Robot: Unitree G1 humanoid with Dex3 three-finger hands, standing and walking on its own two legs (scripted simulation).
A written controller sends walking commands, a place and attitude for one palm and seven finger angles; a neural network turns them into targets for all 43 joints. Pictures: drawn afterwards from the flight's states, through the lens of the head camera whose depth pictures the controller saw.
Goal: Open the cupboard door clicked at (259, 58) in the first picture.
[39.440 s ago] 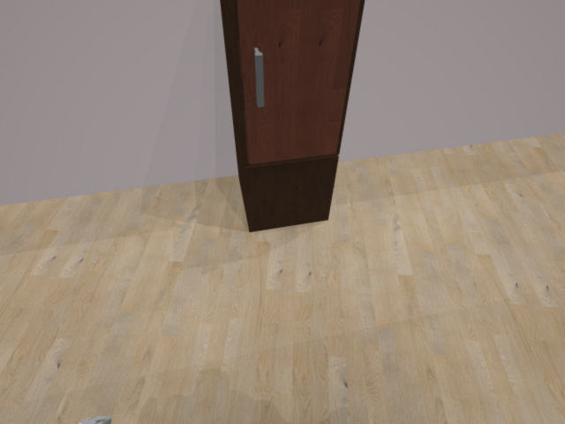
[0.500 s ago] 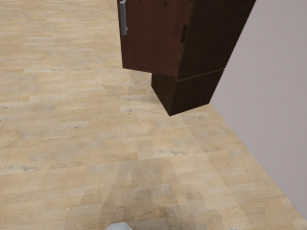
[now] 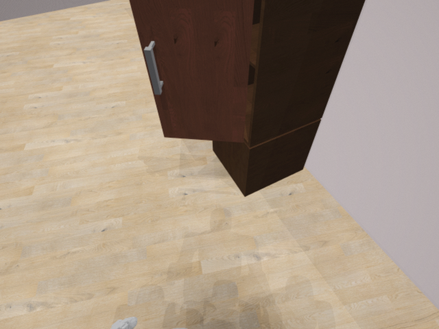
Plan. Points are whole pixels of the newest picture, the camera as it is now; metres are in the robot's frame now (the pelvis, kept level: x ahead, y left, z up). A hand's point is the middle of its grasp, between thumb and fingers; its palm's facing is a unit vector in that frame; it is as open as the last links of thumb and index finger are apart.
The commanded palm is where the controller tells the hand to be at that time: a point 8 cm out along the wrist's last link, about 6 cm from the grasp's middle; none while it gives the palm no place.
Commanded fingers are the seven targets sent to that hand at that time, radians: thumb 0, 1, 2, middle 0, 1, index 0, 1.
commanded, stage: take the last steps up to it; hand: left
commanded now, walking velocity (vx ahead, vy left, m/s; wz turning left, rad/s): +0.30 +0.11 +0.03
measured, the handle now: (155, 68) +0.85 +0.24 +0.00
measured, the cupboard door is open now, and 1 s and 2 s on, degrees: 56 56 56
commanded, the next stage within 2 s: come to a stop and stand still in 0.46 s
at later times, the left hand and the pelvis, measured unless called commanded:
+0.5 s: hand (99, 306) +0.19 +0.28 -0.17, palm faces +0.05 -0.98 -0.17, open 7.4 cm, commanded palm none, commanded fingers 0.00 0.90 0.90 -0.20 -0.30 -0.20 -0.30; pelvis +0.18 +0.10 +0.00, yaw -1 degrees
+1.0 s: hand (123, 240) +0.35 +0.27 -0.18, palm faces -0.01 -0.98 -0.21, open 7.3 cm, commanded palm none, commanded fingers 0.00 0.90 0.90 -0.20 -0.30 -0.20 -0.30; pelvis +0.25 +0.09 -0.01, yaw -1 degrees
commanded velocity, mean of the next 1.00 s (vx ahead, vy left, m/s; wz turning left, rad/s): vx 0.02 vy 0.02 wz -0.02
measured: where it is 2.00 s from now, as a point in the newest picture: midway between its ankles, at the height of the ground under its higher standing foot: (207, 326)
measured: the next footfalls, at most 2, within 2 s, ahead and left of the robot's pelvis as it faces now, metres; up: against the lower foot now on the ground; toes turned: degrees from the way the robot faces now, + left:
left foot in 0.28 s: +0.27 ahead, +0.18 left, +0.00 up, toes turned +2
right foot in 0.68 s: +0.29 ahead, -0.03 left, +0.00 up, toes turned -8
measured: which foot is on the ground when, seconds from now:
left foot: up 0.00-0.26, down 0.28-1.00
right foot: down 0.00-0.28, up 0.30-0.66, down 0.68-1.00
